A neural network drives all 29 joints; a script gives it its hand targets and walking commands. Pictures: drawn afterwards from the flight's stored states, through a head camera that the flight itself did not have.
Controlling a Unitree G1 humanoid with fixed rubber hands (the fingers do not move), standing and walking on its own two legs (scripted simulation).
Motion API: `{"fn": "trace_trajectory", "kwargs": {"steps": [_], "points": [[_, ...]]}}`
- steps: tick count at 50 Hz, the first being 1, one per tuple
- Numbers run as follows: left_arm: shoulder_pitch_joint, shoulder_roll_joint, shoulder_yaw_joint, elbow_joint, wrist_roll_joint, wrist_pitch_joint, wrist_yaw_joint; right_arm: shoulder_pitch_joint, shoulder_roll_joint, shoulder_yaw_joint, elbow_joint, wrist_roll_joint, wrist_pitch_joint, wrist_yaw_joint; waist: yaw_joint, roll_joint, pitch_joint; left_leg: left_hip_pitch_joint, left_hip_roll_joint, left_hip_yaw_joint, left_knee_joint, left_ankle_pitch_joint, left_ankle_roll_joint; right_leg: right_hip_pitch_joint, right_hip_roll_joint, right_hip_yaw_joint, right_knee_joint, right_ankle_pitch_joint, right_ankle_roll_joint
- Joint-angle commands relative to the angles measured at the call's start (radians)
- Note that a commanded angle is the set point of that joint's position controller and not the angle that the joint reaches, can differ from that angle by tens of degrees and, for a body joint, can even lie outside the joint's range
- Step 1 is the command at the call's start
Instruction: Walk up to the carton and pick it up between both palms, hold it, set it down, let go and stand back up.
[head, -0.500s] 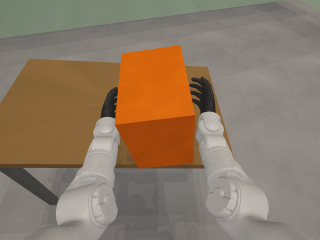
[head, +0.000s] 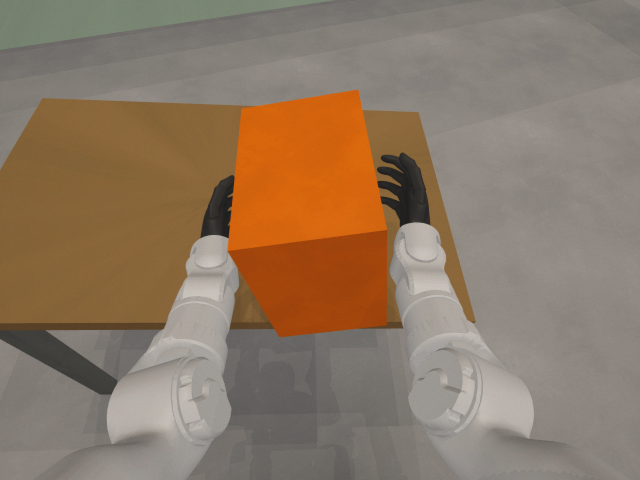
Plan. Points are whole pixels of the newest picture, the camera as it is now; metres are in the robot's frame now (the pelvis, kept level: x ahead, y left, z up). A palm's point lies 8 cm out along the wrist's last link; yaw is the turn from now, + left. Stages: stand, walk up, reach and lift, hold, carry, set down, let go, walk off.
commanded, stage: set down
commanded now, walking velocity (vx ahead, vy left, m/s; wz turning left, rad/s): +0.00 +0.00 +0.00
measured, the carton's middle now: (316, 220) +0.46 +0.02 +0.01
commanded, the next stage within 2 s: none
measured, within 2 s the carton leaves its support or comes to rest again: rests again in 1.02 s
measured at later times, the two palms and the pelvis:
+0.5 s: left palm (221, 237) +0.41 +0.15 +0.02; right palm (409, 223) +0.43 -0.11 +0.06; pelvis +0.00 +0.00 +0.00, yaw +0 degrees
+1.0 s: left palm (226, 238) +0.41 +0.14 +0.02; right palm (414, 233) +0.42 -0.11 +0.05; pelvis +0.00 +0.00 +0.00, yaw -1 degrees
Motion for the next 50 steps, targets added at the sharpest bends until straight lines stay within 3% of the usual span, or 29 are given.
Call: {"fn": "trace_trajectory", "kwargs": {"steps": [1, 2, 5, 6, 7, 8, 10, 11, 12, 13, 14, 15, 16, 18, 21, 24, 25, 26, 28, 30, 31, 33, 36, 39, 41, 43, 47, 48, 50], "points": [[-0.794, -0.477, -0.242, -0.14, 0.005, -0.126, -0.089, -0.481, 0.552, 0.247, 0.112, -0.059, -0.033, 0.152, -0.001, 0.066, -0.721, 0.172, -0.061, 0.16, 0.045, 0.436, 0.005, 0.34, 0.037, -0.12, 0.088, 0.567, 0.025], [-0.769, -0.471, -0.229, -0.128, 0.016, -0.129, -0.09, -0.487, 0.558, 0.263, 0.081, -0.065, -0.042, 0.151, 0.02, 0.064, -0.727, 0.176, -0.061, 0.161, 0.044, 0.447, 0.004, 0.357, 0.038, -0.117, 0.088, 0.582, 0.029], [-0.76, -0.465, -0.218, -0.107, 0.032, -0.146, -0.093, -0.463, 0.579, 0.264, 0.103, -0.076, -0.041, 0.152, 0.028, 0.049, -0.715, 0.128, -0.059, 0.164, 0.036, 0.415, 0.014, 0.383, 0.03, -0.109, 0.1, 0.598, 0.026], [-0.792, -0.468, -0.224, -0.119, 0.021, -0.153, -0.091, -0.468, 0.57, 0.251, 0.12, -0.086, -0.043, 0.149, 0.003, 0.048, -0.737, 0.128, -0.06, 0.163, 0.042, 0.418, 0.011, 0.366, 0.027, -0.113, 0.109, 0.6, 0.027], [-0.761, -0.454, -0.22, -0.104, 0.024, -0.155, -0.086, -0.467, 0.57, 0.268, 0.103, -0.073, -0.051, 0.151, 0.026, 0.061, -0.727, 0.139, -0.056, 0.166, 0.045, 0.44, 0.009, 0.354, 0.032, -0.116, 0.104, 0.594, 0.027], [-0.79, -0.467, -0.247, -0.115, 0.007, -0.161, -0.086, -0.464, 0.544, 0.243, 0.129, -0.08, -0.053, 0.149, -0.009, 0.071, -0.732, 0.146, -0.054, 0.158, 0.057, 0.466, 0.001, 0.335, 0.036, -0.124, 0.108, 0.599, 0.021], [-0.768, -0.455, -0.225, -0.092, 0.02, -0.167, -0.085, -0.464, 0.562, 0.254, 0.11, -0.083, -0.056, 0.148, 0.014, 0.067, -0.727, 0.17, -0.055, 0.163, 0.06, 0.484, 0.001, 0.3, 0.044, -0.119, 0.094, 0.571, 0.025], [-0.763, -0.463, -0.23, -0.097, 0.017, -0.173, -0.082, -0.451, 0.552, 0.251, 0.129, -0.085, -0.058, 0.146, 0.002, 0.073, -0.733, 0.174, -0.052, 0.151, 0.068, 0.5, 0.001, 0.293, 0.043, -0.122, 0.1, 0.58, 0.019], [-0.753, -0.446, -0.215, -0.074, 0.032, -0.169, -0.084, -0.458, 0.55, 0.24, 0.132, -0.091, -0.056, 0.146, 0.021, 0.071, -0.724, 0.166, -0.054, 0.162, 0.063, 0.475, 0.009, 0.293, 0.039, -0.117, 0.094, 0.57, 0.025], [-0.749, -0.458, -0.222, -0.078, 0.028, -0.169, -0.087, -0.443, 0.544, 0.237, 0.123, -0.087, -0.058, 0.142, 0.001, 0.057, -0.706, 0.156, -0.055, 0.158, 0.059, 0.467, 0.007, 0.297, 0.041, -0.126, 0.095, 0.564, 0.021], [-0.747, -0.448, -0.207, -0.077, 0.035, -0.171, -0.089, -0.443, 0.539, 0.229, 0.129, -0.108, -0.059, 0.144, 0.0, 0.051, -0.706, 0.156, -0.051, 0.165, 0.052, 0.463, 0.011, 0.29, 0.039, -0.121, 0.096, 0.562, 0.023], [-0.752, -0.448, -0.203, -0.072, 0.039, -0.171, -0.09, -0.446, 0.562, 0.239, 0.131, -0.101, -0.057, 0.144, 0.024, 0.053, -0.715, 0.154, -0.058, 0.167, 0.048, 0.457, 0.014, 0.306, 0.04, -0.115, 0.092, 0.552, 0.021], [-0.761, -0.453, -0.214, -0.087, 0.021, -0.175, -0.091, -0.441, 0.547, 0.227, 0.137, -0.106, -0.054, 0.144, 0.001, 0.048, -0.71, 0.139, -0.057, 0.166, 0.046, 0.435, 0.012, 0.317, 0.036, -0.116, 0.1, 0.557, 0.023], [-0.743, -0.438, -0.196, -0.076, 0.026, -0.178, -0.091, -0.438, 0.543, 0.227, 0.129, -0.105, -0.057, 0.147, 0.014, 0.041, -0.705, 0.138, -0.052, 0.163, 0.039, 0.436, 0.016, 0.32, 0.037, -0.116, 0.091, 0.557, 0.023], [-0.731, -0.446, -0.205, -0.063, 0.031, -0.188, -0.092, -0.43, 0.533, 0.223, 0.124, -0.112, -0.07, 0.146, -0.007, 0.055, -0.701, 0.16, -0.053, 0.16, 0.047, 0.447, 0.007, 0.282, 0.047, -0.126, 0.085, 0.525, 0.027], [-0.72, -0.425, -0.181, -0.042, 0.055, -0.183, -0.093, -0.434, 0.539, 0.206, 0.135, -0.124, -0.064, 0.146, 0.019, 0.055, -0.674, 0.122, -0.053, 0.166, 0.047, 0.424, 0.009, 0.3, 0.042, -0.118, 0.084, 0.521, 0.019], [-0.713, -0.423, -0.164, -0.039, 0.061, -0.182, -0.095, -0.413, 0.533, 0.196, 0.152, -0.126, -0.057, 0.145, 0.007, 0.051, -0.651, 0.108, -0.056, 0.165, 0.038, 0.404, 0.014, 0.304, 0.038, -0.114, 0.088, 0.521, 0.021], [-0.709, -0.418, -0.147, -0.038, 0.061, -0.181, -0.098, -0.423, 0.545, 0.206, 0.126, -0.122, -0.057, 0.146, 0.029, 0.043, -0.653, 0.099, -0.055, 0.168, 0.027, 0.373, 0.024, 0.323, 0.035, -0.114, 0.085, 0.51, 0.025], [-0.702, -0.417, -0.14, -0.053, 0.076, -0.178, -0.099, -0.412, 0.532, 0.185, 0.114, -0.142, -0.052, 0.147, 0.009, 0.038, -0.65, 0.089, -0.06, 0.176, 0.012, 0.35, 0.022, 0.32, 0.029, -0.113, 0.078, 0.499, 0.028], [-0.7, -0.411, -0.145, -0.067, 0.086, -0.175, -0.093, -0.409, 0.525, 0.191, 0.097, -0.138, -0.055, 0.156, 0.018, 0.056, -0.661, 0.135, -0.055, 0.172, 0.02, 0.386, 0.019, 0.281, 0.037, -0.123, 0.079, 0.479, 0.029], [-0.706, -0.427, -0.155, -0.058, 0.075, -0.173, -0.091, -0.42, 0.526, 0.183, 0.094, -0.139, -0.061, 0.152, 0.0, 0.06, -0.676, 0.144, -0.057, 0.169, 0.029, 0.399, 0.017, 0.264, 0.037, -0.127, 0.071, 0.465, 0.021], [-0.695, -0.403, -0.131, -0.064, 0.092, -0.171, -0.093, -0.401, 0.526, 0.181, 0.102, -0.15, -0.052, 0.15, 0.014, 0.037, -0.623, 0.153, -0.055, 0.177, 0.022, 0.393, 0.021, 0.261, 0.039, -0.122, 0.067, 0.447, 0.027], [-0.651, -0.432, -0.135, -0.054, 0.096, -0.16, -0.088, -0.405, 0.514, 0.18, 0.07, -0.145, -0.063, 0.161, 0.034, 0.067, -0.639, 0.183, -0.048, 0.176, 0.024, 0.421, 0.016, 0.248, 0.043, -0.127, 0.058, 0.427, 0.019], [-0.664, -0.404, -0.123, -0.078, 0.112, -0.155, -0.089, -0.386, 0.515, 0.16, 0.082, -0.156, -0.048, 0.156, 0.021, 0.051, -0.613, 0.171, -0.055, 0.175, 0.013, 0.374, 0.026, 0.251, 0.041, -0.132, 0.04, 0.39, 0.023], [-0.636, -0.409, -0.108, -0.071, 0.109, -0.156, -0.094, -0.381, 0.518, 0.164, 0.052, -0.149, -0.051, 0.156, 0.031, 0.042, -0.621, 0.16, -0.059, 0.179, 0.019, 0.384, 0.026, 0.274, 0.038, -0.12, 0.049, 0.431, 0.028], [-0.635, -0.395, -0.092, -0.057, 0.12, -0.155, -0.096, -0.351, 0.514, 0.161, 0.068, -0.169, -0.047, 0.156, 0.018, 0.023, -0.596, 0.115, -0.06, 0.183, 0.007, 0.354, 0.031, 0.295, 0.035, -0.122, 0.054, 0.442, 0.027], [-0.611, -0.408, -0.089, -0.049, 0.139, -0.156, -0.097, -0.381, 0.511, 0.165, 0.044, -0.171, -0.056, 0.157, 0.025, 0.027, -0.595, 0.132, -0.054, 0.175, 0.01, 0.36, 0.039, 0.272, 0.035, -0.12, 0.058, 0.432, 0.031], [-0.606, -0.391, -0.075, -0.061, 0.139, -0.159, -0.097, -0.376, 0.523, 0.173, 0.04, -0.164, -0.051, 0.16, 0.047, 0.014, -0.594, 0.121, -0.056, 0.18, 0.003, 0.352, 0.045, 0.283, 0.036, -0.119, 0.062, 0.434, 0.032], [-0.585, -0.407, -0.085, -0.065, 0.141, -0.158, -0.1, -0.364, 0.519, 0.177, 0.025, -0.155, -0.058, 0.158, 0.031, 0.037, -0.584, 0.134, -0.06, 0.174, 0.008, 0.391, 0.035, 0.298, 0.039, -0.122, 0.05, 0.444, 0.028]]}}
